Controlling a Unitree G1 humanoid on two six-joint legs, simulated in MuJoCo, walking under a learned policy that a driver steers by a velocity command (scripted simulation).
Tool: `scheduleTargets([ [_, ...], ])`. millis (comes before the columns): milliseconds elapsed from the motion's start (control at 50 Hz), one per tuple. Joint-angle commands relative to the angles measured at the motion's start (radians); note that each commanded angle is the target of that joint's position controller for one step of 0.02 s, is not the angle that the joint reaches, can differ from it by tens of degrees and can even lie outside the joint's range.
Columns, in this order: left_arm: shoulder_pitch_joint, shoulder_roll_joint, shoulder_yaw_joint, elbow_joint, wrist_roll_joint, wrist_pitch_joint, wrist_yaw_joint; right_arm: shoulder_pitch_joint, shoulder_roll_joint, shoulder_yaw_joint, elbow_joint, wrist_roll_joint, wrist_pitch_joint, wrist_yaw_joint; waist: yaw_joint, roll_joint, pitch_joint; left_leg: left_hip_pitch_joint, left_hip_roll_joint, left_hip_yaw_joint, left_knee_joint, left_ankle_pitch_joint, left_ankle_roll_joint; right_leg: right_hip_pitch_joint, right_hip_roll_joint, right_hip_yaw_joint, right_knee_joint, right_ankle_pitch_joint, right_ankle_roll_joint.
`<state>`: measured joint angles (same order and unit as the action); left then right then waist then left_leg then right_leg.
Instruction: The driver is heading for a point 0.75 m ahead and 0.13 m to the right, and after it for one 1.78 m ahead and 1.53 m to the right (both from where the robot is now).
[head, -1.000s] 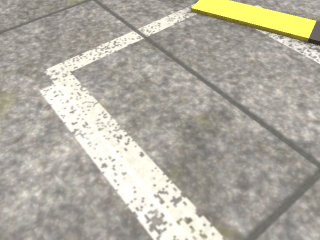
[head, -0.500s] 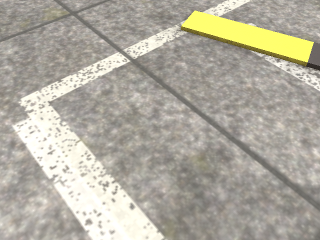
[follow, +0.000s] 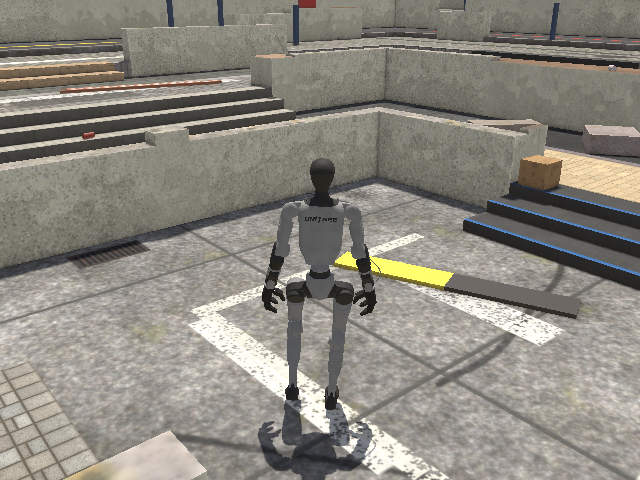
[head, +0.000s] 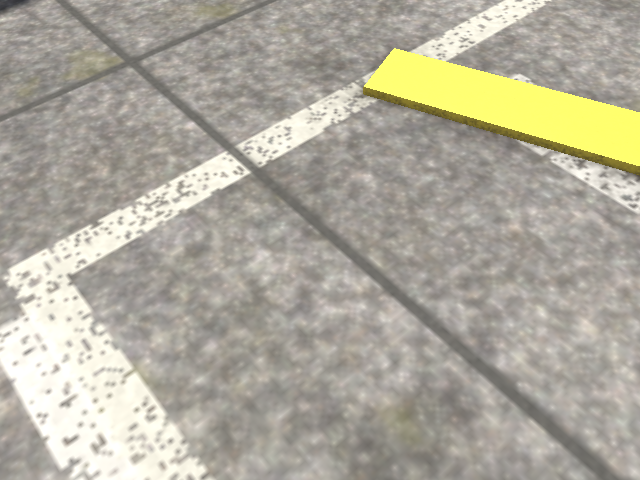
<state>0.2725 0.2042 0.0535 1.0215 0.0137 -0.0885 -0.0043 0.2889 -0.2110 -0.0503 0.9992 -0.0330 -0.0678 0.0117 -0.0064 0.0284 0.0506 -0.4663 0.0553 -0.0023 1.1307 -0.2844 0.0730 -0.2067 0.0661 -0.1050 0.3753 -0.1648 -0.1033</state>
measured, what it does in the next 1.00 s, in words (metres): walks ahead, turning right: left foot, then right foot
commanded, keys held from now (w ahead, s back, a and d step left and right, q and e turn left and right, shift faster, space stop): w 0.26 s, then w+e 0.74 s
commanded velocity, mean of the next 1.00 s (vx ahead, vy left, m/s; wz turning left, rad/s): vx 0.50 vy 0.00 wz -0.31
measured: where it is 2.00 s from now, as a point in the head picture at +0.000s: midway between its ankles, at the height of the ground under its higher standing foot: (452, 294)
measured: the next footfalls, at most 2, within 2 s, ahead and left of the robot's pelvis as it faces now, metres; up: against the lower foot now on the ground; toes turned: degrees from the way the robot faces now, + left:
left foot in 0.38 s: +0.36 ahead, +0.12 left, +0.00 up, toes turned +2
right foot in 0.92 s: +0.59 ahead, -0.11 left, +0.00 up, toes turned -25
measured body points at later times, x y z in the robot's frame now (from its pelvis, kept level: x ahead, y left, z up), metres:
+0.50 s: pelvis +0.27 +0.05 -0.01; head +0.29 +0.06 +0.44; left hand +0.25 +0.29 -0.16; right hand +0.37 -0.20 -0.13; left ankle +0.32 +0.12 -0.74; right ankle +0.14 -0.06 -0.65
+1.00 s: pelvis +0.51 -0.03 -0.02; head +0.54 -0.05 +0.42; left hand +0.74 +0.15 -0.14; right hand +0.40 -0.26 -0.17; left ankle +0.38 +0.13 -0.65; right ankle +0.56 -0.09 -0.74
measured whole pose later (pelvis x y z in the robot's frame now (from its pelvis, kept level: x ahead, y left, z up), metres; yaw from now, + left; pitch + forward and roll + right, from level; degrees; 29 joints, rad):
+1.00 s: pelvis +0.51 -0.03 -0.02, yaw -22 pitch +0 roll +0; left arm 0.09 0.23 0.07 0.85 0.03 -0.02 -0.03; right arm 0.36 -0.21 -0.06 0.97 -0.01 -0.06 -0.01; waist -0.02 0.01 0.08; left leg -0.21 0.09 0.14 1.14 -0.43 0.00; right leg -0.41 0.08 -0.12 0.62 -0.22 -0.16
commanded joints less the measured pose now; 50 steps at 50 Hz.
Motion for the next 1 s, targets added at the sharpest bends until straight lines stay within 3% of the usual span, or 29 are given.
scheduleTargets([
  [20,0.075,0.081,0.007,-0.007,-0.003,-0.026,0.004,0.070,-0.018,-0.006,-0.030,-0.009,0.023,0.013,-0.034,-0.078,0.001,-0.096,0.046,0.000,-0.035,0.075,-0.024,0.027,-0.264,0.237,-0.240,0.179,-0.112],
  [80,0.132,0.085,0.002,0.004,-0.004,-0.024,0.004,-0.074,-0.033,-0.006,-0.083,-0.003,0.029,0.016,-0.006,-0.080,0.036,-0.189,0.064,0.022,-0.162,0.179,-0.046,0.061,-0.248,0.206,-0.268,0.204,-0.108],
  [160,0.204,0.085,-0.004,0.019,-0.004,-0.023,0.007,-0.225,-0.019,0.008,-0.133,0.010,0.025,0.018,0.034,-0.086,0.049,-0.180,0.041,0.056,-0.375,0.277,-0.053,0.125,-0.236,0.166,-0.265,0.287,-0.092],
  [280,0.284,0.097,-0.002,0.054,0.011,-0.015,0.022,-0.355,-0.041,0.007,-0.189,0.011,0.011,0.015,0.066,-0.091,0.070,-0.181,0.003,0.070,-0.528,0.207,-0.010,0.309,-0.294,0.176,-0.187,0.435,-0.103],
  [320,0.249,0.115,0.002,0.051,0.015,-0.011,0.026,-0.299,-0.054,0.000,-0.184,0.013,-0.002,0.010,0.024,-0.095,0.049,-0.074,-0.031,0.074,-0.582,0.131,0.015,0.318,-0.297,0.178,-0.096,0.609,-0.088],
  [340,0.226,0.126,0.005,0.047,0.015,-0.010,0.026,-0.206,-0.067,-0.009,-0.156,0.013,-0.010,0.003,-0.016,-0.098,0.004,0.053,-0.064,0.086,-0.617,0.106,0.029,0.301,-0.282,0.172,0.002,0.725,-0.075],
  [360,0.202,0.126,0.005,0.041,0.008,-0.008,0.021,-0.039,-0.090,-0.022,-0.100,0.007,-0.022,-0.007,-0.088,-0.064,-0.084,0.273,-0.078,0.091,-0.685,0.162,0.050,0.236,-0.237,0.142,0.183,0.720,-0.055],
  [380,0.190,0.097,-0.005,0.011,-0.007,-0.011,0.016,0.141,-0.166,-0.045,-0.064,-0.020,-0.034,-0.020,-0.147,0.003,-0.212,0.554,0.094,-0.085,-0.696,0.103,0.095,0.035,-0.185,0.115,0.445,0.449,-0.035],
  [400,0.320,-0.023,-0.028,-0.005,-0.051,-0.007,0.012,0.207,-0.270,-0.071,-0.060,-0.035,-0.030,-0.018,-0.100,0.228,-0.357,0.842,0.404,-0.532,-0.776,0.041,0.218,-0.324,-0.012,0.031,0.815,-0.261,0.013],
  [420,0.269,0.097,0.004,0.011,-0.020,0.003,0.019,0.140,-0.209,-0.062,-0.075,-0.002,-0.012,-0.012,-0.092,0.079,-0.317,0.738,0.384,-0.604,-0.851,-0.045,0.207,-0.396,-0.041,0.145,0.916,-0.322,-0.003],
  [440,0.179,0.098,0.012,-0.017,-0.012,0.005,0.015,0.023,-0.146,-0.042,-0.094,0.006,-0.012,-0.010,-0.050,0.031,-0.159,0.583,0.344,-0.442,-0.881,-0.058,0.170,-0.419,-0.091,0.160,0.909,-0.228,-0.007],
  [460,0.131,0.073,0.009,-0.030,-0.010,0.006,0.010,-0.038,-0.094,-0.029,-0.101,0.006,-0.020,-0.007,-0.030,0.005,-0.080,0.460,0.302,-0.324,-0.924,0.014,0.139,-0.398,-0.126,0.158,0.865,-0.161,-0.004],
  [480,0.116,0.060,0.013,-0.031,0.000,0.016,0.005,-0.049,-0.068,-0.021,-0.094,0.007,-0.027,-0.011,-0.010,0.019,-0.039,0.386,0.261,-0.230,-0.946,0.074,0.103,-0.368,-0.146,0.156,0.830,-0.132,-0.001],
  [520,0.137,0.030,0.015,-0.033,0.016,0.045,-0.010,-0.022,-0.038,-0.012,-0.071,0.013,-0.039,-0.020,0.026,0.048,-0.025,0.317,0.221,-0.111,-0.966,0.171,0.070,-0.319,-0.158,0.145,0.802,-0.104,0.013],
  [560,0.104,0.016,0.017,-0.054,0.018,0.063,-0.019,0.020,-0.054,-0.015,-0.055,0.021,-0.054,-0.023,0.038,0.041,-0.016,0.319,0.215,-0.041,-0.980,0.251,0.070,-0.360,-0.164,0.133,0.791,-0.064,0.020],
  [620,-0.004,0.018,0.016,-0.100,0.018,0.076,-0.029,0.066,-0.068,-0.017,-0.043,0.017,-0.059,-0.026,0.031,0.037,0.011,0.339,0.207,0.043,-0.997,0.293,0.068,-0.460,-0.180,0.117,0.734,0.038,0.032],
  [700,-0.156,0.014,0.005,-0.160,0.015,0.073,-0.044,0.106,-0.069,-0.012,-0.032,0.015,-0.059,-0.029,0.009,0.035,0.048,0.364,0.182,0.143,-0.997,0.373,0.060,-0.469,-0.167,0.071,0.503,0.157,0.041],
  [800,-0.292,0.024,-0.004,-0.224,0.021,0.070,-0.055,0.185,-0.105,-0.021,-0.007,0.012,-0.046,-0.041,-0.027,0.038,0.066,0.503,0.223,0.219,-0.954,0.513,0.058,-0.431,-0.136,-0.015,0.310,0.123,0.001],
  [860,-0.263,0.046,0.007,-0.228,0.025,0.070,-0.051,0.179,-0.135,-0.029,-0.005,0.009,-0.027,-0.049,0.001,0.064,0.032,0.577,0.234,0.270,-0.814,0.861,0.046,-0.333,-0.068,-0.065,0.266,-0.009,-0.050],
  [900,-0.122,0.077,0.025,-0.192,0.026,0.066,-0.042,0.164,-0.168,-0.039,-0.012,0.008,-0.009,-0.049,0.058,0.079,-0.053,0.587,0.234,0.287,-0.568,1.033,0.041,-0.174,0.007,-0.086,0.230,-0.100,-0.094],
  [920,0.014,0.103,0.042,-0.151,0.031,0.056,-0.033,0.150,-0.176,-0.041,-0.024,0.012,0.000,-0.043,0.119,0.047,-0.130,0.505,0.222,0.302,-0.350,0.933,0.020,0.014,0.034,-0.066,0.145,-0.068,-0.124],
  [940,0.145,0.196,0.074,-0.123,0.044,0.050,-0.018,0.141,-0.153,-0.035,-0.058,0.015,0.001,-0.038,0.174,-0.052,-0.228,0.280,0.190,0.299,-0.043,0.581,-0.015,0.257,-0.131,0.176,0.087,-0.175,-0.180],
  [960,0.091,0.298,0.096,-0.153,0.024,0.061,-0.013,0.129,-0.069,-0.025,-0.144,0.027,-0.011,-0.016,0.095,-0.293,-0.280,-0.177,-0.058,0.209,0.332,-0.255,-0.081,0.509,-0.397,0.759,-0.050,-0.180,-0.332],
  [980,0.116,0.292,0.092,-0.156,0.008,0.076,-0.008,0.002,-0.143,-0.034,-0.177,0.019,-0.025,-0.010,0.133,-0.099,-0.249,-0.291,-0.031,0.007,0.348,-0.199,-0.072,0.476,-0.403,0.772,-0.119,-0.096,-0.324],
  [1000,0.067,0.248,0.080,-0.148,0.004,0.075,0.002,-0.041,-0.119,-0.026,-0.194,0.032,-0.039,-0.005,0.099,-0.062,-0.138,-0.318,0.018,-0.011,0.294,-0.100,-0.063,0.375,-0.387,0.629,-0.119,-0.017,-0.295],
])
